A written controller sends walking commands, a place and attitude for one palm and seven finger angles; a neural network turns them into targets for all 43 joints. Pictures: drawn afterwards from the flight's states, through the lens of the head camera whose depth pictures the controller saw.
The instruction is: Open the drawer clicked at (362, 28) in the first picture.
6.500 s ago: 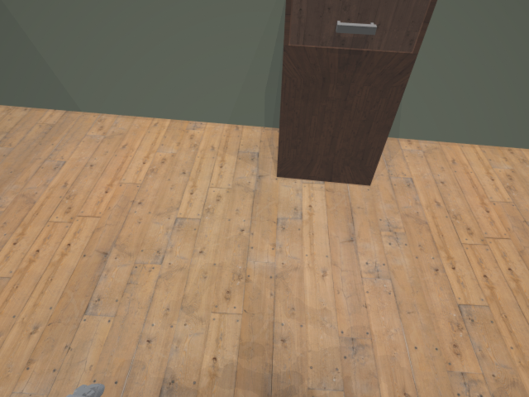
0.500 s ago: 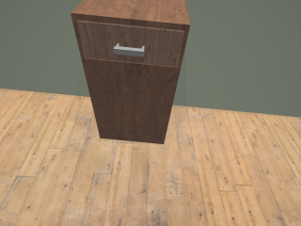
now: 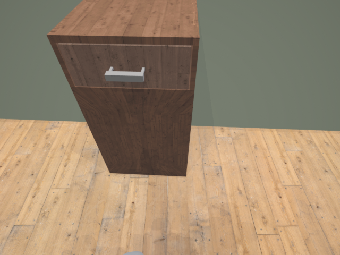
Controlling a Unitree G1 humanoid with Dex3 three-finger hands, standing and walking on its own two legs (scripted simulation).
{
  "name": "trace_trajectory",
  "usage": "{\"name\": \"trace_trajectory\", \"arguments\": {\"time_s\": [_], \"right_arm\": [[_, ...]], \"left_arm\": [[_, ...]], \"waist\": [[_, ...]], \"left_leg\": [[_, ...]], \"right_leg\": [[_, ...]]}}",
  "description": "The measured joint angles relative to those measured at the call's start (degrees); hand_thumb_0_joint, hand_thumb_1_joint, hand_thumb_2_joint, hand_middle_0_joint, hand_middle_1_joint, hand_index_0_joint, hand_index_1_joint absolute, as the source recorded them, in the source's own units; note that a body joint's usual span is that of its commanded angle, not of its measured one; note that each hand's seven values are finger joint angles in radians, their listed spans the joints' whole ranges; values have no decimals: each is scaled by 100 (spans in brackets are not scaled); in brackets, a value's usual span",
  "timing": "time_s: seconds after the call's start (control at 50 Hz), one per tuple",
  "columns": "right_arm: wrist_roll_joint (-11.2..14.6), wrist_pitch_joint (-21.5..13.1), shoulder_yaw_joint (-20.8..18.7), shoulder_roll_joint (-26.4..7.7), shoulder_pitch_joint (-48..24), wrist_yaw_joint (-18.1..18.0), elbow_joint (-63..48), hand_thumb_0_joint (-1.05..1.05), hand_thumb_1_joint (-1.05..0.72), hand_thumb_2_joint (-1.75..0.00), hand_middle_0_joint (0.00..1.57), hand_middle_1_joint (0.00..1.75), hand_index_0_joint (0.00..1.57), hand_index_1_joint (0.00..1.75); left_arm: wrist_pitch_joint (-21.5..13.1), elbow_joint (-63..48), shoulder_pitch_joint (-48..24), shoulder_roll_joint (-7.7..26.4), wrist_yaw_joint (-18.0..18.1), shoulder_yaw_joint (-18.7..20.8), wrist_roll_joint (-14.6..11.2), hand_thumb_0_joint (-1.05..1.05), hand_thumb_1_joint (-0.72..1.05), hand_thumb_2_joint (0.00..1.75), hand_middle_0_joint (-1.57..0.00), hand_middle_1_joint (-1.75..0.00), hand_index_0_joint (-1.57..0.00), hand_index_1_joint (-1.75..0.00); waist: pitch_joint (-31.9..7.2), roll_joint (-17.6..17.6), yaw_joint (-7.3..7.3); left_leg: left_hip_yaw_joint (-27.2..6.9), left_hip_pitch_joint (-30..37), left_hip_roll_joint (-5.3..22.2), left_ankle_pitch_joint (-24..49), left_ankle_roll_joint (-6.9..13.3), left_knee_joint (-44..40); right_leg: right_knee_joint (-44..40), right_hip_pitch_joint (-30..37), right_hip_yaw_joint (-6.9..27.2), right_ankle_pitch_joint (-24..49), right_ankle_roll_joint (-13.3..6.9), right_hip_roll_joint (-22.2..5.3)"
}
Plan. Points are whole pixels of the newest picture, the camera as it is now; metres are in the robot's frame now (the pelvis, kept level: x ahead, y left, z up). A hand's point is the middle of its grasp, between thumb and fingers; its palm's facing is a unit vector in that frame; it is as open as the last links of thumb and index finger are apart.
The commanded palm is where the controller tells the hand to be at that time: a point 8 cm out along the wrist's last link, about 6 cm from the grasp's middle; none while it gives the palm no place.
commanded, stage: take the last steps up to it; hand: left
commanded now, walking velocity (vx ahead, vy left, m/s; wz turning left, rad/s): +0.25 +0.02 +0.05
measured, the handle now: (126, 73) +0.70 +0.20 +0.05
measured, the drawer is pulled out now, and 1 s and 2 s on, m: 0.00 0.00 0.00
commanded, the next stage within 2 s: come to a stop and stand still in 0.24 s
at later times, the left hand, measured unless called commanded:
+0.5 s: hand out of the picture +0.14 +0.22 -0.18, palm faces +0.07 -0.99 -0.16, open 7.4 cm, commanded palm none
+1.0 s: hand (119, 234) +0.20 +0.16 -0.14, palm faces +0.05 -0.95 -0.30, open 7.3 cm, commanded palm none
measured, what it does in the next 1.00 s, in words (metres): walks ahead: left foot, then right foot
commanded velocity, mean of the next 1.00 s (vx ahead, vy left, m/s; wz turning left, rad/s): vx -0.01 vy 0.04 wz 0.00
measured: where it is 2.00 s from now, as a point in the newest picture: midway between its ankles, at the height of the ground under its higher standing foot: outside the picture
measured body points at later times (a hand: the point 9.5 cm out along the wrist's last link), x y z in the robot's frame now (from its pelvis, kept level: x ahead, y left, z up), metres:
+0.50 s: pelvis +0.14 +0.05 +0.01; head +0.16 +0.08 +0.46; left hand +0.14 +0.28 -0.16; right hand +0.20 -0.18 -0.13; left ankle +0.17 +0.13 -0.74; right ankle +0.14 -0.09 -0.68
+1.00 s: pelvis +0.12 -0.03 +0.01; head +0.14 -0.08 +0.45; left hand +0.20 +0.21 -0.11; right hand +0.15 -0.27 -0.17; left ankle +0.09 +0.14 -0.65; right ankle +0.16 -0.11 -0.74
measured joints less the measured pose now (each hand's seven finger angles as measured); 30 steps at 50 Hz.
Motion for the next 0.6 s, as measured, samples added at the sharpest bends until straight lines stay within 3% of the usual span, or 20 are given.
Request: {"name": "trace_trajectory", "arguments": {"time_s": [0.12,0.26,0.32,0.38,0.48,0.6], "right_arm": [[-2,-41,-23,-45,-626,79,-421,1,-91,-90,20,30,20,30],[14,-178,79,17,-1030,131,-618,0,-91,-90,20,30,20,30],[-22,-309,134,123,-1086,61,-673,0,-91,-90,20,30,20,30],[26,-324,137,213,-969,-57,-673,0,-91,-90,20,30,20,30],[70,-275,168,128,-822,-241,-474,-2,-95,-90,21,30,20,30],[54,-3,146,187,-713,-256,-295,-1,-93,-90,21,30,20,30]], "left_arm": [[16,309,485,-4,-37,-93,39,0,94,90,-20,-29,-20,-30],[115,537,969,-48,-74,-102,31,0,92,90,-20,-29,-20,-30],[268,600,998,-17,-77,-91,7,1,91,90,-20,-29,-20,-30],[338,595,878,-4,-89,-73,20,1,91,90,-20,-29,-19,-30],[404,391,472,48,2,-70,-16,1,91,90,-20,-29,-19,-30],[634,56,18,185,49,-1,8,0,91,90,-20,-29,-19,-30]], "waist": [[-125,-50,78],[-41,-184,338],[76,-383,350],[95,-413,296],[116,-451,208],[178,-419,114]], "left_leg": [[175,-419,165,529,-161,-1414],[385,365,-10,765,-62,-3186],[559,466,-161,716,254,-3007],[676,755,-250,600,315,-3300],[724,1233,-427,885,339,-4098],[689,1353,-320,805,226,-4101]], "right_leg": [[-624,580,-25,12,65,72],[-195,925,-21,-643,352,-30],[1484,325,306,-1446,258,-194],[3039,-497,522,-1320,210,-200],[2605,-1001,706,-694,444,-285],[2341,-1085,785,-783,515,-183]]}}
